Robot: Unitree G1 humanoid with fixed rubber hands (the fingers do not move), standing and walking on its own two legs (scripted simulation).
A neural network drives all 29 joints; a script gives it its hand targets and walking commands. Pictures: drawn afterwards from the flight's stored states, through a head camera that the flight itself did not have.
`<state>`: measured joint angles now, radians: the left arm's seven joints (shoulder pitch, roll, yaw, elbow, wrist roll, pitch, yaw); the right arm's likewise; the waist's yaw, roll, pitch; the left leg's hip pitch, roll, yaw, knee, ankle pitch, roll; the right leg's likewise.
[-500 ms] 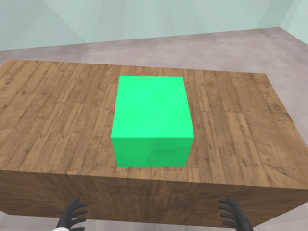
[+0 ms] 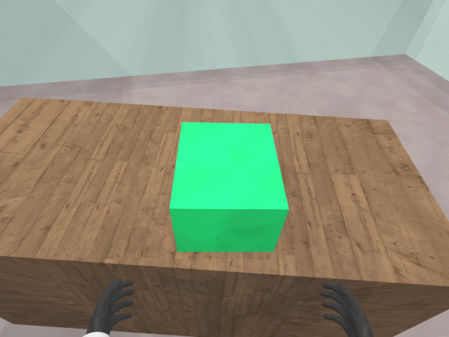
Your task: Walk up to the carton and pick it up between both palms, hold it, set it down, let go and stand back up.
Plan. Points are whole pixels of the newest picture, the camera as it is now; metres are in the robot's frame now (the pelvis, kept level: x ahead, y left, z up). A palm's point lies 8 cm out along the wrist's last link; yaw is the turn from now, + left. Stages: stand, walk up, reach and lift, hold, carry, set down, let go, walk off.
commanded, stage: reach and lift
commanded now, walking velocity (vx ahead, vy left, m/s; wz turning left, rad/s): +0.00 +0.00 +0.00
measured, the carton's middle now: (226, 184) +0.48 +0.04 -0.05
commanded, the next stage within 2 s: none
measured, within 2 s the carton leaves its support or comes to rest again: neither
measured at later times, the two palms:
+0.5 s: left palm (106, 288) +0.20 +0.24 -0.04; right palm (345, 298) +0.22 -0.20 -0.04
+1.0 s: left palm (116, 234) +0.29 +0.24 +0.00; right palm (339, 245) +0.30 -0.19 +0.00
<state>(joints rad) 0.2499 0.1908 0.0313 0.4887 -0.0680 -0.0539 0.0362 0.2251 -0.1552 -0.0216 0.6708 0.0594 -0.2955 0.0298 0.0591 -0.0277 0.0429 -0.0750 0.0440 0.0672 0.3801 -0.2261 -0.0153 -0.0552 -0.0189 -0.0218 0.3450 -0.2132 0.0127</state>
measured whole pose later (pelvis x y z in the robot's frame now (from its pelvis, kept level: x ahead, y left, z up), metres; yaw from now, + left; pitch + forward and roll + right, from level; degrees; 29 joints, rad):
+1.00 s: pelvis +0.01 +0.00 +0.00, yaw +1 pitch +2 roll -1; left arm -0.21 0.27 -0.02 0.76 -0.25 -0.26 0.01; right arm -0.21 -0.20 0.07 0.79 0.28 -0.33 -0.03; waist 0.02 -0.01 -0.03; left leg -0.23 0.04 0.05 0.46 -0.26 -0.01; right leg -0.20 -0.03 -0.03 0.42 -0.25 0.02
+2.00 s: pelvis -0.01 -0.01 -0.01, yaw +0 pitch +18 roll -1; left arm -0.98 0.35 -0.09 1.33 -0.33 -0.16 -0.01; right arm -0.95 -0.33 0.19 1.22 0.47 -0.12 -0.06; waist 0.01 -0.01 -0.20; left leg -0.60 0.07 0.04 0.51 -0.22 -0.02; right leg -0.57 0.00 -0.04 0.46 -0.20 0.01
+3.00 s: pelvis -0.02 +0.00 -0.05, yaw +0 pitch +32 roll -2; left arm -1.13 0.28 -0.11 1.63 -0.34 -0.47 0.02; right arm -1.05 -0.26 0.08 1.45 0.36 -0.38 -0.04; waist 0.00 0.01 -0.29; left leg -1.03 0.07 0.03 0.77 -0.29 -0.02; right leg -1.00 -0.01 -0.04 0.73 -0.28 0.01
